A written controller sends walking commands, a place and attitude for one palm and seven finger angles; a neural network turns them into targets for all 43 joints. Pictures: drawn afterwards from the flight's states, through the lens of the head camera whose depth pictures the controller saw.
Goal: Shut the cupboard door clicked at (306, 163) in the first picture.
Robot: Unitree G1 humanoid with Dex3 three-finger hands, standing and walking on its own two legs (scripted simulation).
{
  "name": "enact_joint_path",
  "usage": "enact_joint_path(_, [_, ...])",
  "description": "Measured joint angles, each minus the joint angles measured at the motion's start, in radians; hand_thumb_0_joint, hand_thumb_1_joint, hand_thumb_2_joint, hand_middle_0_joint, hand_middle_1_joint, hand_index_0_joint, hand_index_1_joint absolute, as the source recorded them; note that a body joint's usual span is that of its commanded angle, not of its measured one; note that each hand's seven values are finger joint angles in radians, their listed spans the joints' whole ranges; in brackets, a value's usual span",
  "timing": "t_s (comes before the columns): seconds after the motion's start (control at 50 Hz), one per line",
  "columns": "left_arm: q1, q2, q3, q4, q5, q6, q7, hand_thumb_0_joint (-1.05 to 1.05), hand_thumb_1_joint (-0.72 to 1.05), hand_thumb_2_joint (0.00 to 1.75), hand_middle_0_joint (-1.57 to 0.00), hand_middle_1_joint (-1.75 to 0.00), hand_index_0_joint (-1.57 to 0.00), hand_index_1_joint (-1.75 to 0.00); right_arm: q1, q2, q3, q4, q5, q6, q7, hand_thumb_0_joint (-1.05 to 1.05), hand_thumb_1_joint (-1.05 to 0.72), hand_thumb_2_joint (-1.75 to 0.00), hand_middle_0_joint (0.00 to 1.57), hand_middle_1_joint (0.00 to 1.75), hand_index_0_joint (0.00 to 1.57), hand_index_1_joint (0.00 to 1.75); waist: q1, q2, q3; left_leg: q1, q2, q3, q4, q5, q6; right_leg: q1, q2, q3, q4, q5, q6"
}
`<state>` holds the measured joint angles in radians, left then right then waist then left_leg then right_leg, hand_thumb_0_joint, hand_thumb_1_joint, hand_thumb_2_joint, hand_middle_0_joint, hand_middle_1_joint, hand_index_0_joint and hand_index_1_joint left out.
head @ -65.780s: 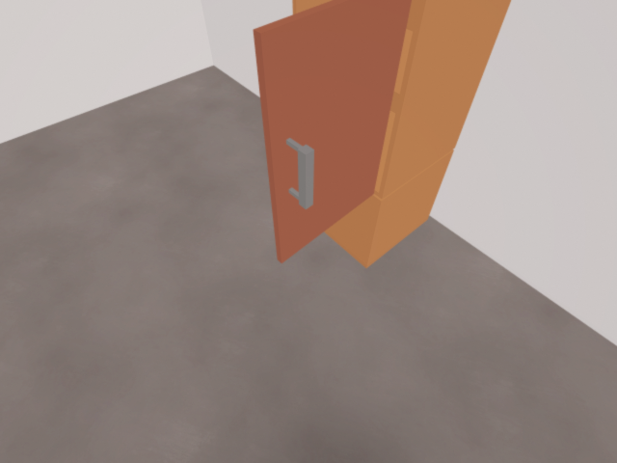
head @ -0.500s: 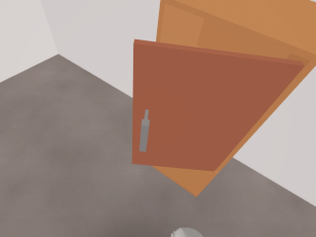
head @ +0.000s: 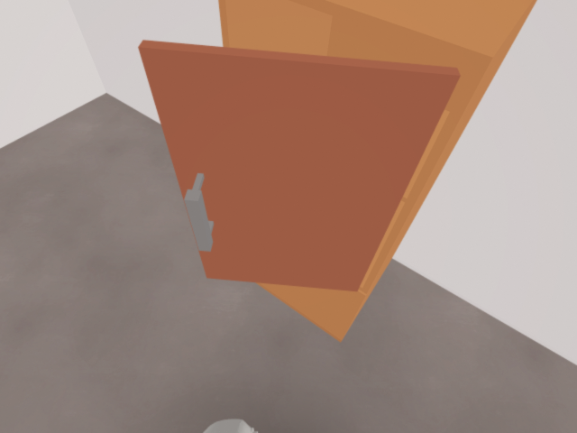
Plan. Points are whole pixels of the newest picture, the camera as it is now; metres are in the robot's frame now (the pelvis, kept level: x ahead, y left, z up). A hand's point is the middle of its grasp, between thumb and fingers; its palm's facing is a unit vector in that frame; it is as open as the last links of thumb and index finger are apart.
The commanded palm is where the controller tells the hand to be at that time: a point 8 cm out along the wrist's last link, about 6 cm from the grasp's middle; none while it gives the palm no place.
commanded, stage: come to a stop and stand still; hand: left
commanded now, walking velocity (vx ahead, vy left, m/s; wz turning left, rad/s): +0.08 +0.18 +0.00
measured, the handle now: (202, 213) +0.46 +0.18 -0.03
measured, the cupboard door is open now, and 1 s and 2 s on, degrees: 31 31 31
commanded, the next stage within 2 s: look again from close up in 0.80 s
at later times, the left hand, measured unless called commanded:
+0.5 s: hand out of the picture -0.03 +0.18 -0.16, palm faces +0.02 -0.98 -0.21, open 7.4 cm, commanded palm none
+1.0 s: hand out of the picture +0.03 +0.19 -0.17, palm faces +0.00 -0.98 -0.18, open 7.3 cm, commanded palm none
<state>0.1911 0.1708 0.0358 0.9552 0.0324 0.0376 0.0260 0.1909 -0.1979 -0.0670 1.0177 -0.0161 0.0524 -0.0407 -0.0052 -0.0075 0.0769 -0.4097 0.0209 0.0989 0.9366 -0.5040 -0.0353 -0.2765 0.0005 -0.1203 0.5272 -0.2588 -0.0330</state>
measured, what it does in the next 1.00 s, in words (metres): steps on the spot: left foot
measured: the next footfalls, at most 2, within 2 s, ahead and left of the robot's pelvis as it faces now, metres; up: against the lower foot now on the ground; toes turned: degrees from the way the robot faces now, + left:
left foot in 0.06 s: +0.03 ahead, +0.06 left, +0.00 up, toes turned +5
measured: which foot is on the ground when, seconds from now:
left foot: up 0.00-0.04, down 0.06-1.00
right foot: down 0.00-1.00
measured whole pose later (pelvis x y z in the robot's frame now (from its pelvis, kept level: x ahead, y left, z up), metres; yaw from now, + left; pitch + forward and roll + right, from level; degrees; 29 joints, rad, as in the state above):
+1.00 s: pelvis +0.02 +0.02 +0.01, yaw -1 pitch -1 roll -1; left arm 0.27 0.14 -0.02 1.11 0.00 0.00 0.05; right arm 0.32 -0.12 0.03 1.15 -0.01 -0.03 -0.04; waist 0.00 0.00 0.05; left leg -0.10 -0.08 0.14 0.38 -0.28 0.12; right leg -0.18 -0.04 -0.08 0.45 -0.25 0.01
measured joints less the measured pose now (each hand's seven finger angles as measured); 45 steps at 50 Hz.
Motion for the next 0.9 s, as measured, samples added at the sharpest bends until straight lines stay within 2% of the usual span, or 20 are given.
enact_joint_path(0.04, [0.012,-0.004,-0.004,0.016,-0.009,-0.010,0.005,0.01,0.91,0.90,-0.20,-0.30,-0.20,-0.30,-0.001,0.019,0.015,-0.001,0.002,-0.015,0.005,0.01,-0.91,-0.89,0.19,0.30,0.19,0.30,0.008,-0.003,-0.011,0.097,-0.007,-0.004,-0.216,0.077,0.005,-0.001,0.019,-0.009,0.006,-0.001,-0.003])
enact_joint_path(0.06, [0.017,-0.004,-0.004,0.026,-0.016,-0.012,0.007,0.01,0.91,0.90,-0.20,-0.30,-0.20,-0.30,0.001,0.030,0.022,0.002,0.003,-0.025,0.006,0.01,-0.91,-0.89,0.19,0.30,0.19,0.30,0.009,-0.004,-0.015,0.142,-0.009,-0.010,-0.313,0.132,0.030,-0.001,0.026,-0.016,0.015,-0.006,-0.003])
enact_joint_path(0.1, [0.019,0.005,0.002,0.056,-0.026,-0.008,0.009,0.01,0.93,0.90,-0.20,-0.30,-0.20,-0.30,0.002,0.061,0.036,0.015,0.000,-0.036,0.003,0.01,-0.92,-0.89,0.19,0.30,0.20,0.30,0.023,-0.034,-0.012,0.175,-0.025,-0.003,-0.354,0.171,0.096,0.024,0.015,-0.010,0.000,0.002,0.007])
enact_joint_path(0.14, [0.033,0.004,-0.001,0.082,-0.024,-0.005,0.006,0.01,0.93,0.90,-0.20,-0.30,-0.20,-0.30,0.005,0.062,0.043,0.025,-0.005,-0.037,-0.001,0.00,-0.94,-0.89,0.19,0.30,0.20,0.30,0.038,-0.041,-0.022,0.208,-0.033,0.007,-0.398,0.188,0.119,0.054,0.009,-0.002,-0.042,0.019,0.020])
enact_joint_path(0.2, [0.059,-0.006,-0.012,0.114,-0.016,-0.003,-0.002,0.01,0.93,0.90,-0.20,-0.30,-0.20,-0.30,0.009,0.051,0.052,0.034,-0.006,-0.037,0.003,0.00,-0.95,-0.89,0.20,0.30,0.20,0.30,0.049,-0.033,-0.034,0.247,-0.052,0.017,-0.467,0.219,0.122,0.077,-0.007,0.003,-0.080,0.039,0.026])
enact_joint_path(0.3, [0.106,-0.029,-0.035,0.159,-0.012,-0.022,0.003,0.01,0.92,0.90,-0.20,-0.30,-0.20,-0.30,0.012,0.029,0.059,0.045,0.001,-0.040,0.008,0.00,-0.95,-0.89,0.20,0.30,0.20,0.30,0.051,0.001,-0.038,0.267,-0.067,0.017,-0.527,0.250,0.119,0.087,-0.017,0.005,-0.115,0.057,0.021])
enact_joint_path(0.36, [0.143,-0.043,-0.053,0.170,-0.014,-0.053,0.014,0.01,0.91,0.90,-0.20,-0.30,-0.20,-0.30,0.015,0.008,0.064,0.021,-0.001,-0.050,0.016,0.00,-0.94,-0.89,0.20,0.30,0.20,0.30,0.040,0.036,-0.030,0.237,-0.062,0.022,-0.475,0.221,0.121,0.063,-0.016,0.008,-0.081,0.042,0.020])
enact_joint_path(0.44, [0.173,-0.044,-0.061,0.186,-0.019,-0.055,0.013,0.01,0.91,0.90,-0.20,-0.30,-0.20,-0.30,0.043,-0.003,0.069,0.015,0.000,-0.064,0.016,0.00,-0.95,-0.89,0.20,0.30,0.20,0.30,0.020,0.057,-0.044,0.238,-0.073,0.022,-0.464,0.206,0.136,0.056,-0.028,0.010,-0.048,0.014,0.026])
enact_joint_path(0.64, [0.123,-0.036,-0.063,0.160,-0.026,-0.054,0.016,0.01,0.91,0.90,-0.20,-0.30,-0.20,-0.30,0.104,0.026,0.099,0.074,0.002,-0.076,0.013,0.01,-0.93,-0.89,0.19,0.30,0.20,0.30,0.015,0.035,-0.060,0.288,-0.090,0.033,-0.511,0.211,0.141,0.079,-0.041,0.025,-0.043,-0.003,0.035])
enact_joint_path(0.9, [0.074,-0.021,-0.052,0.148,-0.028,-0.040,0.023,0.02,0.93,0.90,-0.20,-0.30,-0.20,-0.30,0.131,0.072,0.104,0.121,0.002,-0.082,0.006,0.01,-0.91,-0.89,0.19,0.30,0.20,0.30,0.007,0.008,-0.036,0.309,-0.095,0.039,-0.545,0.220,0.146,0.093,-0.042,0.033,-0.067,0.004,0.042])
